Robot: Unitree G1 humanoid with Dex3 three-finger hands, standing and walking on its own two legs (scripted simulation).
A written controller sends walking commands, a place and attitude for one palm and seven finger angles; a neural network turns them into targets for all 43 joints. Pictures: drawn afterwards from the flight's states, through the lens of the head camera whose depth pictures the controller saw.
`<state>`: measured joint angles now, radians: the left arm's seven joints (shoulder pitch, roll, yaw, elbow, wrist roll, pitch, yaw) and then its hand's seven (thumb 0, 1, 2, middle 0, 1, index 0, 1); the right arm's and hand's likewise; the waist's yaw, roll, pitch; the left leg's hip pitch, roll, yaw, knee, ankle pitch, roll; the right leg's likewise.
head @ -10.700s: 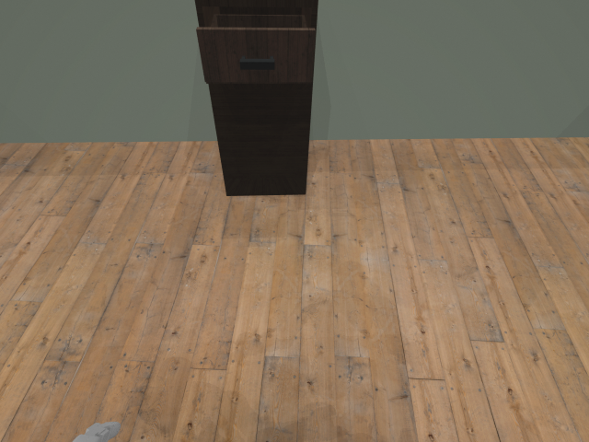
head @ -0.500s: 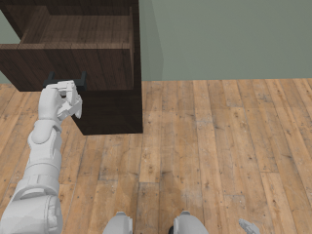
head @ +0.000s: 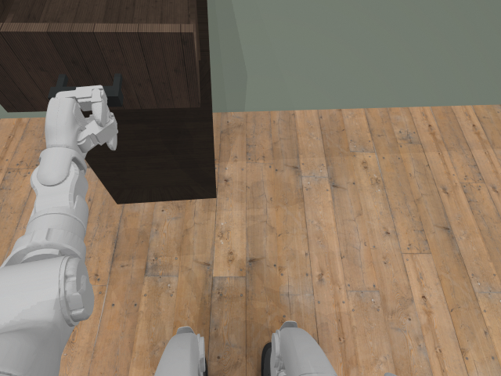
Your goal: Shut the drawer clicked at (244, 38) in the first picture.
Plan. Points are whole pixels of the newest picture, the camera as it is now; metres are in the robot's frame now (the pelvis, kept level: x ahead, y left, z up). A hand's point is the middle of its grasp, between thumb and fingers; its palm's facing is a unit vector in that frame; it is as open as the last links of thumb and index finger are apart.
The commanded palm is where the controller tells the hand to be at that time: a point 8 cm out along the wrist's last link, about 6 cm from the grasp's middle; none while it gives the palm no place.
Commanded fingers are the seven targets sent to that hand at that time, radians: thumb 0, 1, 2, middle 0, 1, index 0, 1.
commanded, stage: push the drawer shut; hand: left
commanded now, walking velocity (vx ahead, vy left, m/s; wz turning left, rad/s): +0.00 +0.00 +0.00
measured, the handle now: (89, 88) +0.56 +0.25 +0.07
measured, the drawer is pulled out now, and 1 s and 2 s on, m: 0.14 0.01 0.00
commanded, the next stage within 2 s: pull the fist back off the drawer in 1.40 s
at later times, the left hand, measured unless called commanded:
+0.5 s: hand (114, 92) +0.55 +0.20 +0.08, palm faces +0.05 -1.00 -0.04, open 3.2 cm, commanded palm +0.55 +0.24 +0.08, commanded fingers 0.00 0.90 0.90 -1.40 -1.60 -1.40 -1.60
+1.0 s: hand (114, 64) +0.62 +0.21 +0.08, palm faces +0.04 -1.00 -0.03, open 3.1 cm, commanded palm +0.62 +0.23 +0.08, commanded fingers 0.00 0.90 0.90 -1.40 -1.60 -1.40 -1.60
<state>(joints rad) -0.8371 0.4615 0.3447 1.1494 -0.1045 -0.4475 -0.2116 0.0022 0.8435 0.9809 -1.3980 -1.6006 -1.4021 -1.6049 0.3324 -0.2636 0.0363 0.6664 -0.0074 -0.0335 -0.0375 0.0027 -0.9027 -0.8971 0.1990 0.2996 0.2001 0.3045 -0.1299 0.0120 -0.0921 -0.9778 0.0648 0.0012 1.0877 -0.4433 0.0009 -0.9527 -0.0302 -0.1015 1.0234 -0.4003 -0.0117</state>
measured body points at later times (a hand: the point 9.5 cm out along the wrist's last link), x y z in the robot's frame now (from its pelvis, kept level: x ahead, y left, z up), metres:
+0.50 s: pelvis +0.00 +0.01 -0.01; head +0.16 +0.03 +0.41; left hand +0.54 +0.26 +0.08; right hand -0.01 -0.26 -0.11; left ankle +0.04 +0.12 -0.66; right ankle +0.05 -0.12 -0.66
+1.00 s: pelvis +0.02 +0.01 -0.01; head +0.21 +0.04 +0.39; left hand +0.61 +0.27 +0.08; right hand -0.04 -0.24 -0.10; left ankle +0.04 +0.12 -0.66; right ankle +0.05 -0.12 -0.66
